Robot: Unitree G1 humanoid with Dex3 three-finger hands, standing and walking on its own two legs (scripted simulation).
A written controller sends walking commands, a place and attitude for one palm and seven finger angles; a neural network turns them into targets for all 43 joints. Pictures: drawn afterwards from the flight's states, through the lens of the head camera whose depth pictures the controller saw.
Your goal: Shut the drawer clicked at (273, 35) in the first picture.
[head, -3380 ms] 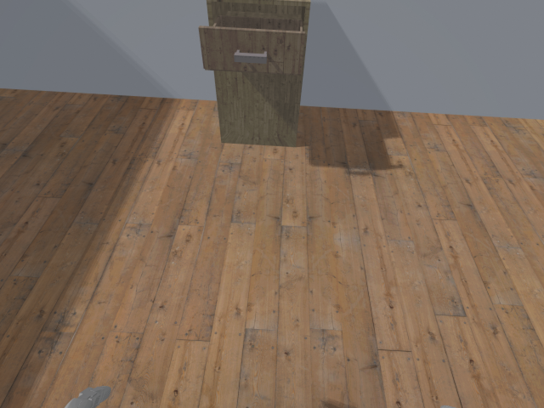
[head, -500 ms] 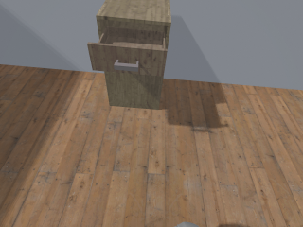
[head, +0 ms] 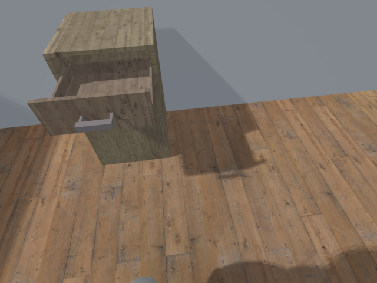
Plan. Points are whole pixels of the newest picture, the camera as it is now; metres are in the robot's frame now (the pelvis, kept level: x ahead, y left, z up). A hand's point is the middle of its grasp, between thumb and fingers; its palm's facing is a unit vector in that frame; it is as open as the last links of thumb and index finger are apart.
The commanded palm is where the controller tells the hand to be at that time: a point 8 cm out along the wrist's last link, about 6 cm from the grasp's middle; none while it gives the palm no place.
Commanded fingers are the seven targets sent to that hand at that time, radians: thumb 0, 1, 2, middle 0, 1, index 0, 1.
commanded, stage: turn to face it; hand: left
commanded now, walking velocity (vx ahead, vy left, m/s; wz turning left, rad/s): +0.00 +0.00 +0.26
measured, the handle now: (95, 121) +0.64 +0.35 -0.08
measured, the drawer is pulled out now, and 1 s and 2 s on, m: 0.29 0.29 0.29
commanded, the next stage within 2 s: take the last steps up to it in 0.10 s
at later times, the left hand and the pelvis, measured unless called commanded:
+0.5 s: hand out of the picture +0.06 +0.19 -0.17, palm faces +0.18 -0.98 -0.12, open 7.4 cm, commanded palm none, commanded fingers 0.00 0.90 0.90 -0.20 -0.30 -0.20 -0.30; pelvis +0.11 +0.03 +0.01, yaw +6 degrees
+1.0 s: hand (125, 240) +0.25 +0.18 -0.15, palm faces +0.25 -0.94 -0.22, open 7.2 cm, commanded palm none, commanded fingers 0.00 0.90 0.90 -0.20 -0.30 -0.20 -0.30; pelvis +0.25 +0.00 +0.01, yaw +10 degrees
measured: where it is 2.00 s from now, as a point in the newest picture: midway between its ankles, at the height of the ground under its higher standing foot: (183, 267)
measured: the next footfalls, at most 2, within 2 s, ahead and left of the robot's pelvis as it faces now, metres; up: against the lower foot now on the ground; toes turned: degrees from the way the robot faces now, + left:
left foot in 0.36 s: +0.14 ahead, +0.13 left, +0.00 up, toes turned +13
right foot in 0.80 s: +0.32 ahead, -0.10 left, +0.00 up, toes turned -1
